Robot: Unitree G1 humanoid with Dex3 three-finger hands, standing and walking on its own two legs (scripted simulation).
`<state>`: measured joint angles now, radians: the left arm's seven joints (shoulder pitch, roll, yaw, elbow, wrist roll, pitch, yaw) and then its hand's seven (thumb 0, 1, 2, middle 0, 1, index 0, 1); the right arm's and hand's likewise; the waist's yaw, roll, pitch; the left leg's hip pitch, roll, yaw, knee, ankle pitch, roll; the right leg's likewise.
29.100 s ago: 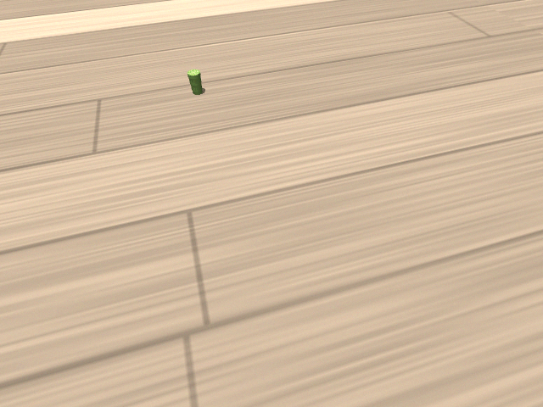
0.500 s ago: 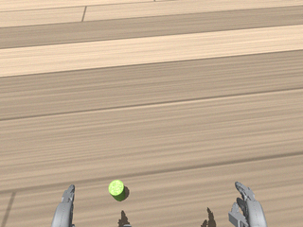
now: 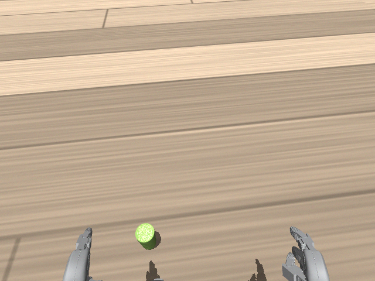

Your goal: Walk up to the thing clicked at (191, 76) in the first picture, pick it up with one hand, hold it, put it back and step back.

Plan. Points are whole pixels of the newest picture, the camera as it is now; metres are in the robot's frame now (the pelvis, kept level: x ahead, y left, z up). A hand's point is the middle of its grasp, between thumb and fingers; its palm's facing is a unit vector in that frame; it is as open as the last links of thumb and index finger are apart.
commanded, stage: stand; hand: left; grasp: from the side
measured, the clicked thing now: (147, 237) +0.42 +0.22 -0.65
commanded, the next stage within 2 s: none
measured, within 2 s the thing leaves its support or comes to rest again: neither
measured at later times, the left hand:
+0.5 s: hand (108, 276) +0.16 +0.19 -0.08, palm faces +0.01 -0.94 -0.33, open 9.9 cm
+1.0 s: hand out of the picture +0.03 +0.26 -0.11, palm faces +0.00 -0.94 -0.34, open 7.4 cm
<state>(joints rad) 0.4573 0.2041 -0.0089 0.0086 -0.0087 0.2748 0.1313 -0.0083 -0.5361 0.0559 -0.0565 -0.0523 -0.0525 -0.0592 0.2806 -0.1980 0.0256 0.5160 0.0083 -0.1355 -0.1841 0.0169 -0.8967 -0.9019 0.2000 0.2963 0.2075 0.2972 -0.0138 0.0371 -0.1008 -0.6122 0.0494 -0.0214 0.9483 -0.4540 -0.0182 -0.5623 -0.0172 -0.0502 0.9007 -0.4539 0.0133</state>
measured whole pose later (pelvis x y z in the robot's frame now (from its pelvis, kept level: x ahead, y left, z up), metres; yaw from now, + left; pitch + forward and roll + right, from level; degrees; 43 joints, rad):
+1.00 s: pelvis -0.01 +0.01 +0.05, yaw +1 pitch -3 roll +0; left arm 0.21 0.32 0.00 1.05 0.03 0.00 0.02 0.01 0.90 0.90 -0.20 -0.30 -0.20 -0.30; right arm 0.18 -0.30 -0.02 1.06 -0.03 0.00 -0.01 0.01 -0.90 -0.90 0.20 0.30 0.21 0.30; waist 0.02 0.01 0.06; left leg -0.20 0.00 0.00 0.47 -0.22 0.00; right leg -0.17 -0.06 -0.04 0.46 -0.24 0.03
